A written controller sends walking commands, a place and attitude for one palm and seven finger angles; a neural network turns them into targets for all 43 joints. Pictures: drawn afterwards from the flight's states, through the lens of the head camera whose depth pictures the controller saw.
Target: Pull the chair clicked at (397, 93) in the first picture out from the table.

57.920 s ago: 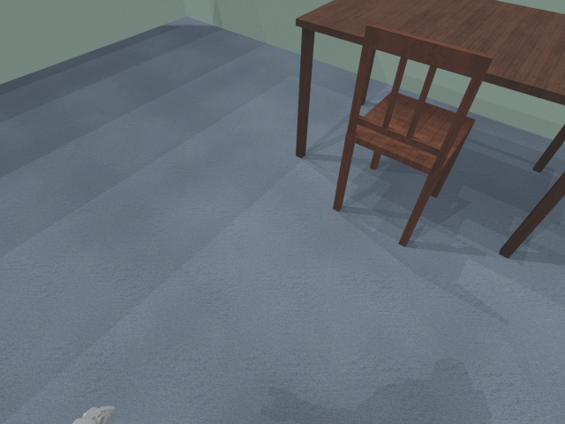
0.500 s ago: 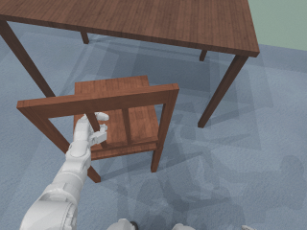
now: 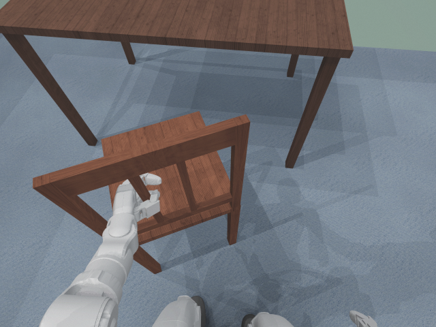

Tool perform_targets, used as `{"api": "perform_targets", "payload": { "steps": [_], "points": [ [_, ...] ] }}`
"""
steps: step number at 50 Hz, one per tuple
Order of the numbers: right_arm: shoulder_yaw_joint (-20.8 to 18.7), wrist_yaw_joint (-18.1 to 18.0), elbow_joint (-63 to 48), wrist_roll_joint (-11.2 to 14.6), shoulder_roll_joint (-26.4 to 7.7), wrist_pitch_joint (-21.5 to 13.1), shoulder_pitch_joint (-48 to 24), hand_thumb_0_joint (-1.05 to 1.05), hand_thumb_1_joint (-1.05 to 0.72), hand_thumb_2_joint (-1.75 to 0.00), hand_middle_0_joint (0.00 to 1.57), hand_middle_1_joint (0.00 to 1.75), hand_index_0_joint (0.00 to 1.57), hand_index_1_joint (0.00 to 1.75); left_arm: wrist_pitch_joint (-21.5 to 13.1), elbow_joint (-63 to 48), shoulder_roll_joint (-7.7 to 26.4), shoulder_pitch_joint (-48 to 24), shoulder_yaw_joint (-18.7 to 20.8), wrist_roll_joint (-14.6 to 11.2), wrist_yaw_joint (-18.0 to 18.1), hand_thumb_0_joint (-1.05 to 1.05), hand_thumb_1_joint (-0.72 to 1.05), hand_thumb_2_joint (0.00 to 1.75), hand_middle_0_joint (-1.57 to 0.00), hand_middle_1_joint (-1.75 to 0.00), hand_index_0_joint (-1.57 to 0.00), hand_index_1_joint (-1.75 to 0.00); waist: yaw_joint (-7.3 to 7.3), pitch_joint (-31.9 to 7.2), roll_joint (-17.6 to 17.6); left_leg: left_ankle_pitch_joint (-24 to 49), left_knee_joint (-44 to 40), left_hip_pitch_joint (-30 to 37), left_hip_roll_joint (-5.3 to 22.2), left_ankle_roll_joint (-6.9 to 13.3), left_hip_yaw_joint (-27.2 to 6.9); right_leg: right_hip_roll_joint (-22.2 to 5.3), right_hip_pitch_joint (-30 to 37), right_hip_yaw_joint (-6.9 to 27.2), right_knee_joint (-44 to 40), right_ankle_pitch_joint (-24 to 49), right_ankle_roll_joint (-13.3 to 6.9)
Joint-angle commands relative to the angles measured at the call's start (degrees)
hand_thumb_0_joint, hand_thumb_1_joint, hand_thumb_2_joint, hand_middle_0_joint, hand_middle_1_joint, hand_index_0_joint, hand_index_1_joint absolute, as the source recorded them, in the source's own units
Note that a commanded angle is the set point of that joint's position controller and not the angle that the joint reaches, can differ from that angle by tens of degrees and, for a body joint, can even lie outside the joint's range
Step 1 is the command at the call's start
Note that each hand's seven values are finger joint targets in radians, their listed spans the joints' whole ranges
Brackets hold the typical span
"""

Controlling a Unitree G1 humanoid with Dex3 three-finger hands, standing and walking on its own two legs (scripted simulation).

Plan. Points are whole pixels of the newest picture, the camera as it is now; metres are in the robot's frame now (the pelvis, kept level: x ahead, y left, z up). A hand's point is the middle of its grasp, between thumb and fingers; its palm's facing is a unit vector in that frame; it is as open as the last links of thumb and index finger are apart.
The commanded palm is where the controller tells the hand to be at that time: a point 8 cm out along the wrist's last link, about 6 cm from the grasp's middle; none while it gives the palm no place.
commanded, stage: step backward, pulling the chair out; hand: left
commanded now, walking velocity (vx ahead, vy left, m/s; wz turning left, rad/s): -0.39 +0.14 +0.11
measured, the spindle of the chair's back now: (148, 200) +0.38 +0.17 -0.10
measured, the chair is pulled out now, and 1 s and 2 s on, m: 0.33 0.45 0.56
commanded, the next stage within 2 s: stop walking, hand still on the chair in 1.34 s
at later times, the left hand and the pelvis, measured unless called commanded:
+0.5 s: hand (149, 237) +0.28 +0.14 -0.06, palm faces +0.02 -0.98 -0.19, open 5.1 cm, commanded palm +0.27 +0.19 -0.06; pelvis -0.08 +0.01 -0.01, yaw +0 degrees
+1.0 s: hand (146, 266) +0.23 +0.14 -0.06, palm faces +0.04 -0.98 -0.18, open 5.1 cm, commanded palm +0.21 +0.19 -0.06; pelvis -0.14 +0.00 -0.01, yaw +4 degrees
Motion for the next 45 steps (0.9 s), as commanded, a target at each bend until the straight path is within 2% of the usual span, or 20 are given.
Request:
{"api": "perform_targets", "payload": {
  "steps": [1,3,5,7,10,14,17,20,23,25,28,31,33,34,35,37,40,42,43,45],
  "points": [
    [-1.80,-1.15,-3.77,0.04,-7.15,-3.48,0.95,0.00,-0.90,-0.90,0.20,0.30,0.20,0.30,-0.91,-9.48,13.88,-17.64,-2.39,2.91,1.16,0.00,0.90,0.90,-0.50,-1.45,-0.50,-1.45,1.45,-23.14,-7.12,-3.89,5.28,9.15,-0.47,-0.31,-5.33,-20.22,8.45,14.40,-12.18,17.59,-0.46],
    [-1.76,-1.56,-2.75,0.00,-7.50,-4.23,1.73,0.00,-0.90,-0.90,0.20,0.30,0.20,0.30,-0.69,-9.07,12.60,-17.22,-3.31,2.65,0.89,0.00,0.90,0.90,-0.50,-1.45,-0.50,-1.45,0.90,-23.49,-7.61,1.24,-0.38,11.25,0.10,-0.11,-6.10,-18.05,9.84,11.43,-9.36,20.94,-0.39],
    [-1.88,-1.94,-2.50,-0.03,-8.16,-4.67,2.19,0.00,-0.90,-0.90,0.20,0.30,0.20,0.30,-0.79,-9.36,12.21,-17.52,-3.88,2.26,0.75,0.00,0.90,0.90,-0.50,-1.45,-0.50,-1.45,0.98,-21.78,-5.31,15.73,-9.27,14.09,2.73,1.25,-8.04,-11.96,8.27,6.82,-5.47,17.90,2.58],
    [-2.14,-1.59,-3.27,0.22,-7.70,-4.52,2.89,0.00,-0.90,-0.90,0.20,0.30,0.20,0.30,-1.03,-9.50,9.49,-17.90,-5.56,2.08,0.17,0.00,0.90,0.90,-0.50,-1.45,-0.50,-1.45,1.88,-23.37,-5.25,25.68,-9.38,16.66,5.92,3.14,-10.52,-7.54,7.66,6.47,-2.75,16.46,4.23],
    [-1.63,-1.60,-4.63,-0.81,-6.50,-4.58,1.69,0.00,-0.90,-0.90,0.20,0.30,0.20,0.30,-1.31,-12.66,7.64,-20.37,-6.98,2.24,-0.68,0.00,0.90,0.90,-0.50,-1.45,-0.50,-1.45,1.97,-26.89,5.40,29.86,-11.25,19.77,9.44,5.08,-13.85,-5.62,5.34,5.51,3.47,5.74,2.55],
    [-2.17,-0.76,-5.36,-2.03,-6.27,-4.72,2.23,0.00,-0.90,-0.90,0.20,0.30,0.20,0.30,-1.06,-12.42,8.62,-18.31,-5.19,3.01,-0.64,0.00,0.90,0.90,-0.50,-1.45,-0.50,-1.45,2.13,-25.65,8.39,28.77,-11.94,19.31,12.52,6.45,-15.87,-4.56,2.78,5.99,6.12,-7.03,1.42],
    [-2.15,-0.57,-5.13,-1.84,-5.81,-5.34,2.48,0.00,-0.90,-0.90,0.20,0.30,0.20,0.30,-1.55,-12.69,8.62,-18.72,-5.01,3.15,-0.68,0.00,0.90,0.90,-0.50,-1.45,-0.50,-1.45,1.51,-25.30,4.68,26.05,-9.31,16.50,11.96,6.28,-14.29,-4.55,7.09,6.32,2.27,0.07,1.45],
    [-2.36,-1.03,-5.31,-1.39,-5.75,-6.00,1.42,0.00,-0.90,-0.90,0.20,0.30,0.20,0.30,-1.70,-11.76,10.68,-17.29,-3.32,2.99,-0.68,0.00,0.90,0.90,-0.50,-1.45,-0.50,-1.45,1.53,-24.11,-0.83,12.37,-8.40,6.61,8.57,4.10,-11.30,-7.11,13.23,9.01,-0.08,6.70,0.65],
    [-2.22,-0.97,-5.50,-1.19,-5.20,-6.91,0.60,0.00,-0.90,-0.90,0.20,0.30,0.20,0.30,-2.68,-11.57,12.12,-18.08,-3.33,3.38,0.03,0.00,0.90,0.90,-0.50,-1.45,-0.50,-1.45,1.87,-20.04,-6.50,-11.96,0.41,4.59,1.06,0.69,-6.86,-15.26,1.80,17.97,-11.74,-17.23,-3.39],
    [-2.50,-0.96,-3.33,-1.17,-5.15,-6.95,1.55,0.00,-0.90,-0.90,0.20,0.30,0.20,0.30,-2.33,-8.34,13.51,-17.09,-2.05,3.69,1.03,0.00,0.90,0.90,-0.50,-1.45,-0.50,-1.45,2.04,-21.69,-12.26,-9.31,17.01,13.92,-3.00,-1.61,-3.17,-22.37,-5.46,21.61,-20.51,-21.86,-6.15],
    [-1.10,-0.80,-2.51,-1.70,-4.21,-7.69,1.15,0.00,-0.90,-0.90,0.20,0.30,0.20,0.30,-1.89,-8.48,12.24,-17.89,-1.76,4.27,0.94,0.00,0.90,0.90,-0.50,-1.45,-0.50,-1.45,1.97,-24.54,-13.05,-11.19,14.51,9.77,-2.00,-0.93,-5.89,-20.91,3.85,14.79,-14.03,-2.11,-5.33],
    [-0.46,-1.36,-1.22,-1.35,-5.56,-8.02,2.99,0.00,-0.90,-0.90,0.20,0.30,0.20,0.30,-1.61,-7.85,10.79,-17.15,-3.04,3.55,0.97,0.00,0.90,0.90,-0.50,-1.45,-0.50,-1.45,0.70,-21.44,-9.58,-4.22,-9.11,13.43,0.42,0.19,-6.44,-14.06,2.82,7.05,-6.51,-0.44,0.07],
    [-1.11,-1.65,-2.57,-1.79,-7.18,-7.82,2.17,0.00,-0.90,-0.90,0.20,0.30,0.20,0.30,-1.96,-9.47,8.61,-18.19,-4.33,3.56,0.72,0.00,0.90,0.90,-0.50,-1.45,-0.50,-1.45,2.20,-20.08,4.04,9.84,-14.47,6.50,10.84,5.59,-19.06,-5.78,4.26,3.83,7.91,1.08,3.00],
    [-1.29,-1.73,-3.03,-1.71,-7.11,-7.20,1.73,0.00,-0.90,-0.90,0.20,0.30,0.20,0.30,-1.30,-8.98,8.38,-19.20,-4.54,3.28,0.74,0.00,0.90,0.90,-0.50,-1.45,-0.50,-1.45,2.78,-19.75,3.85,18.57,-13.46,7.11,13.76,7.18,-20.96,-4.90,4.61,4.14,11.01,1.53,2.87],
    [-1.36,-0.67,-3.55,-1.97,-5.21,-6.97,1.73,0.00,-0.90,-0.90,0.20,0.30,0.20,0.30,-1.30,-11.99,6.34,-20.59,-6.39,2.76,-0.27,0.00,0.90,0.90,-0.50,-1.45,-0.50,-1.45,2.48,-23.50,5.96,15.39,-14.69,8.69,14.89,7.41,-20.12,-5.42,5.92,5.52,12.61,-6.82,2.23],
    [-1.70,-0.65,-3.47,-2.63,-5.10,-6.86,2.24,0.00,-0.90,-0.90,0.20,0.30,0.20,0.30,-1.57,-13.88,6.15,-24.20,-6.36,3.49,-0.66,0.00,0.90,0.90,-0.50,-1.45,-0.50,-1.45,2.06,-22.19,7.31,26.77,-9.74,12.41,14.26,7.51,-18.08,-5.28,3.67,6.24,9.93,-5.36,1.99],
    [-2.83,-0.06,-2.02,-2.25,-6.04,-7.10,5.62,0.00,-0.90,-0.90,0.20,0.30,0.20,0.30,-1.67,-11.44,6.55,-22.24,-6.07,4.34,-0.82,0.00,0.90,0.90,-0.50,-1.45,-0.50,-1.45,0.77,-25.69,1.54,42.83,-0.69,19.46,10.19,3.57,-12.96,-6.74,8.87,7.59,-1.07,23.03,1.45],
    [-3.13,-0.22,-1.90,-1.86,-6.06,-6.95,5.73,0.00,-0.90,-0.90,0.20,0.30,0.20,0.30,-2.27,-11.56,7.88,-23.10,-6.02,4.69,-0.90,0.00,0.90,0.90,-0.50,-1.45,-0.50,-1.45,0.08,-28.78,-1.54,34.09,0.57,14.99,6.53,-0.17,-8.43,-11.27,15.52,10.19,-1.36,37.20,-0.65],
    [-3.68,-0.66,-2.02,-1.40,-6.39,-6.78,5.77,0.00,-0.90,-0.90,0.20,0.30,0.20,0.30,-2.44,-11.29,10.14,-22.58,-4.22,4.31,-0.53,0.00,0.90,0.90,-0.50,-1.45,-0.50,-1.45,0.07,-31.33,-4.97,24.98,2.89,12.77,4.25,-1.42,-6.46,-14.00,18.73,12.47,-1.18,42.27,-1.92],
    [-3.29,-1.02,-2.88,-1.11,-5.74,-6.44,3.57,0.00,-0.90,-0.90,0.20,0.30,0.20,0.30,-1.74,-9.79,11.59,-19.24,-3.27,3.79,-0.67,0.00,0.90,0.90,-0.50,-1.45,-0.50,-1.45,1.10,-31.56,-5.77,-0.03,6.85,8.82,0.69,-2.32,-5.37,-19.27,20.15,15.54,-3.65,45.45,-3.98]
  ]
}}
